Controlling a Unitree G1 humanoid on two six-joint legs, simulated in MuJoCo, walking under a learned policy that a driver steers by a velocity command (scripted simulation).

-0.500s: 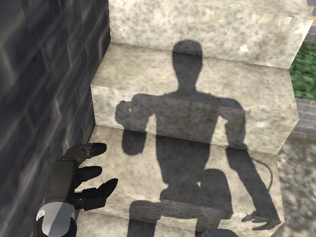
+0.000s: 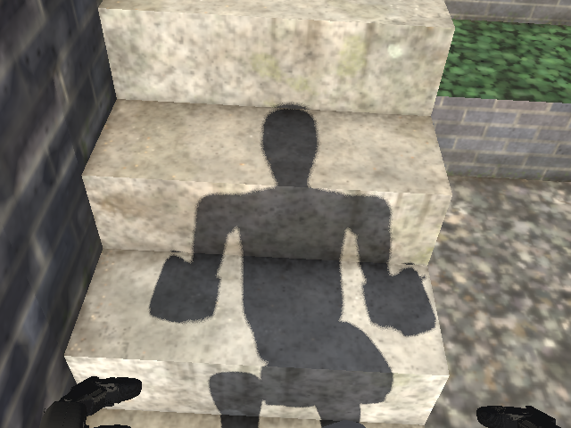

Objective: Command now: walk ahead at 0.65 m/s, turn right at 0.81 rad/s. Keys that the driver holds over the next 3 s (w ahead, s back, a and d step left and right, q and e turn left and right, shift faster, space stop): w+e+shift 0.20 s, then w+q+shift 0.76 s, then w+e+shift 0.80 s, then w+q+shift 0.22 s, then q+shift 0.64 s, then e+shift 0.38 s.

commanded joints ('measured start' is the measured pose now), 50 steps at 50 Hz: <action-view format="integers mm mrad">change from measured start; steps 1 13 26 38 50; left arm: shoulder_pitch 208 78 -245 49 154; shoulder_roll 95 -5 58 -164 117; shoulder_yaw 25 -32 -26 -119 -12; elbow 7 10 -39 115 -9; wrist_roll -32 -105 -95 -6 -78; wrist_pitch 44 -85 -140 -140 -168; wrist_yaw -37 -92 5 -62 54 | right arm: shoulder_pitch -477 -297 13 -175 -251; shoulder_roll -199 50 13 233 10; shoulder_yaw -59 -47 2 18 -9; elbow -120 -36 192 4 51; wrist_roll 19 72 -14 37 106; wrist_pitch -58 -51 -47 10 -32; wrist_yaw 6 -15 102 -23 61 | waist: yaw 279 -61 -169 -199 119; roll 149 73 318 55 -257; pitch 46 -60 88 -67 -33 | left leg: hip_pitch -446 -82 -216 -836 59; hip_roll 368 185 -208 -333 -36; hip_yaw -323 18 -288 -295 23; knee -444 393 180 1993 23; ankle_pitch -607 -254 133 -39 -15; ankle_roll -47 -104 214 -13 -39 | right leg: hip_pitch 133 690 792 728 684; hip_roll -114 -420 -483 -387 -545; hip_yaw -107 -129 -101 -78 -238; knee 187 -1545 -730 -1311 -1720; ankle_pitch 291 557 589 328 -201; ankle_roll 115 -172 -173 55 -122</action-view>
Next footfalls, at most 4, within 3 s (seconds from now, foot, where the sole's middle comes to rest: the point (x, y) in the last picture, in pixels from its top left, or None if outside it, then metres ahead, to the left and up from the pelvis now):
0.40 right None -0.44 -0.10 -1.12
0.50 left None -0.20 0.06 -0.98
0.74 right None -0.38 0.08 -1.14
1.08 left None -0.50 0.41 -1.14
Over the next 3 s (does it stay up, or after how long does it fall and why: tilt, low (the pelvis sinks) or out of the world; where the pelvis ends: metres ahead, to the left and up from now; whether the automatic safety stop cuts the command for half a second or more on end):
stays up -0.56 0.09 -0.36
